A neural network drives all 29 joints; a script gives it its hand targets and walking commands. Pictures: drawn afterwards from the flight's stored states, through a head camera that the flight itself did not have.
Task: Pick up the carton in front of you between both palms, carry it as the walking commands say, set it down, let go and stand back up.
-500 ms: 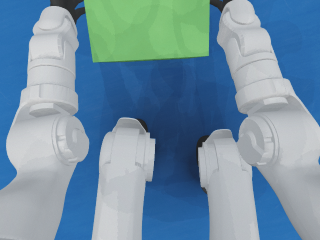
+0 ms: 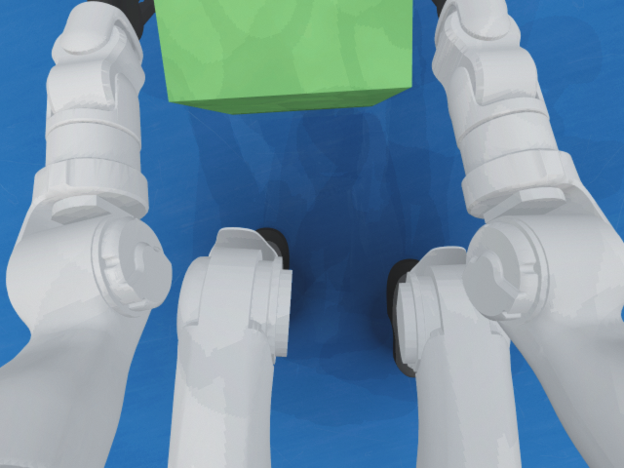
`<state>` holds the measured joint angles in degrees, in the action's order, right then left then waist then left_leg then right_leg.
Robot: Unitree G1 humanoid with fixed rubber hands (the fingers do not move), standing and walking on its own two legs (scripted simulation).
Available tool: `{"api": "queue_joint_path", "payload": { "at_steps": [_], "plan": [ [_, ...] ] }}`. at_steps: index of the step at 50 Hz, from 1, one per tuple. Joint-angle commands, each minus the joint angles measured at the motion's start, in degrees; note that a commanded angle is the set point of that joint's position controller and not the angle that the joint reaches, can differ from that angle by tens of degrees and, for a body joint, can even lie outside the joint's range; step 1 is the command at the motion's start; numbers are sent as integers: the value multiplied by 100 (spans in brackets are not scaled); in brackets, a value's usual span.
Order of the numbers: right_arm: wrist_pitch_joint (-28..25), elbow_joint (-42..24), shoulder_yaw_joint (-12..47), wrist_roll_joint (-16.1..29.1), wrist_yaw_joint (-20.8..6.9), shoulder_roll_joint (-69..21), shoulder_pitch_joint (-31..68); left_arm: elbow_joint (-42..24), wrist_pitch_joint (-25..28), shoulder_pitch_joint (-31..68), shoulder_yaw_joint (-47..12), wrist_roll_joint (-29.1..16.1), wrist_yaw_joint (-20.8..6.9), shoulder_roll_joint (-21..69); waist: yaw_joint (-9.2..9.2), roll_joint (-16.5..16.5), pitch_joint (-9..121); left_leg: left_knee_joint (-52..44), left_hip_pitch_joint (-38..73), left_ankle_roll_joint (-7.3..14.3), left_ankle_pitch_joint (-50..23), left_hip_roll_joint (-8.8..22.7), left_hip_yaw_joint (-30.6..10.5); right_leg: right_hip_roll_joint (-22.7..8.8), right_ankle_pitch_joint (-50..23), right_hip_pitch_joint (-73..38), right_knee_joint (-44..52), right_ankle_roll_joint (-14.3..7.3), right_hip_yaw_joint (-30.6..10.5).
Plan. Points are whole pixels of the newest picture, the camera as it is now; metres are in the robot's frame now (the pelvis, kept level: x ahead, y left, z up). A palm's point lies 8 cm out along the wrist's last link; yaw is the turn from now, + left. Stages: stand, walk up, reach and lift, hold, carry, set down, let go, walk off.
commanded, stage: set down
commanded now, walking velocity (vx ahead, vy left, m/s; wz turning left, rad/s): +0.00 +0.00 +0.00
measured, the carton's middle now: (291, 10) +0.54 +0.12 -0.26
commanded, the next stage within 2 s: let go in 1.36 s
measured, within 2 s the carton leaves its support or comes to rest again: neither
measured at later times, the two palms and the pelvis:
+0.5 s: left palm out of the picture +0.51 +0.31 -0.13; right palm out of the picture +0.56 -0.06 -0.13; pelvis -0.01 +0.00 +0.00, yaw +1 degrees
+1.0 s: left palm out of the picture +0.51 +0.32 +0.02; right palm out of the picture +0.56 -0.06 +0.02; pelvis +0.01 +0.01 +0.13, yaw +2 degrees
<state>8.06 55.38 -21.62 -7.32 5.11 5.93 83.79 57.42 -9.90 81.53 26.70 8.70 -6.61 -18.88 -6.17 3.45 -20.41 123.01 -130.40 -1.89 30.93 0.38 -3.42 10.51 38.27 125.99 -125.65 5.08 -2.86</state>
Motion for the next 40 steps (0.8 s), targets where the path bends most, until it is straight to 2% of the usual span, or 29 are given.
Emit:
{"api": "queue_joint_path", "payload": {
  "at_steps": [1, 3, 5, 6, 8, 13, 18, 24, 28, 31, 34, 40],
  "plan": [
    [124, 334, 1234, 81, -746, -2769, 1476, 473, -25, 1530, -1078, -118, -801, 2683, -297, 370, 4528, -766, 2812, 181, -1512, -356, 528, -41, -1243, -1567, 1118, -165, 722],
    [-2, 304, 996, 89, -391, -1235, 1060, 646, 182, 1057, -638, -116, -419, 1070, -299, 296, 4689, -742, 3042, 88, -1545, -277, 577, -149, -1294, -1871, 1104, -91, 741],
    [-166, 167, 830, 298, 156, 822, 694, 676, 541, 595, -258, -306, 212, -1041, -328, 202, 4946, -769, 3289, 29, -1612, -179, 574, -269, -1343, -2167, 1128, -23, 721],
    [-236, 57, 949, 537, 303, 1061, 937, 568, 709, 852, -321, -561, 433, -1347, -380, 159, 5166, -760, 3365, 39, -1795, -143, 538, -306, -1471, -2241, 1097, -10, 668],
    [-314, -78, 1226, 1000, 396, 1250, 1299, 554, 938, 1263, -483, -968, 627, -1668, -464, 122, 5625, -655, 3382, 77, -2215, -75, 484, -376, -1875, -2406, 940, -12, 575],
    [-365, -667, 2019, 1849, 389, 1259, 1806, 227, 1092, 1798, -1072, -1758, 594, -2027, -557, 210, 6636, -553, 3938, 172, -2814, 33, 419, -502, -2257, -2825, 776, 9, 535],
    [-182, -858, 2038, 1982, 482, 1411, 1749, 163, 830, 1725, -1383, -2054, 531, -2075, -445, 63, 7401, -689, 4789, 139, -2681, 20, 508, -481, -1857, -3081, 869, -38, 745],
    [79, -1204, 1463, 1607, 631, 1499, 1365, -431, 453, 1532, -1388, -1840, 644, -1934, -220, -441, 8321, -1152, 5975, 69, -2570, -117, 653, -327, -1424, -2838, 1360, -155, 1027],
    [253, -922, 1020, 1282, 598, 1438, 1010, -508, 224, 1340, -1293, -1549, 688, -1591, -49, -660, 7574, -1636, 5569, 6, -1986, -175, 652, -292, -925, -2358, 1807, -225, 1044],
    [217, -682, 795, 1103, 507, 1314, 804, -457, 229, 1186, -1237, -1377, 669, -1332, 43, -709, 7092, -1920, 5205, -29, -1830, -185, 599, -294, -854, -2101, 2071, -225, 998],
    [157, -628, 720, 1026, 445, 1231, 719, -485, 251, 1054, -1165, -1275, 644, -1219, 44, -697, 7107, -2174, 5170, -32, -1908, -204, 577, -286, -951, -2097, 2321, -211, 957],
    [179, -933, 765, 1001, 410, 1122, 585, -735, 173, 772, -962, -1159, 590, -1260, -86, -539, 7742, -2696, 5597, -20, -2186, -267, 623, -260, -1179, -2581, 2854, -162, 948]
  ]
}}
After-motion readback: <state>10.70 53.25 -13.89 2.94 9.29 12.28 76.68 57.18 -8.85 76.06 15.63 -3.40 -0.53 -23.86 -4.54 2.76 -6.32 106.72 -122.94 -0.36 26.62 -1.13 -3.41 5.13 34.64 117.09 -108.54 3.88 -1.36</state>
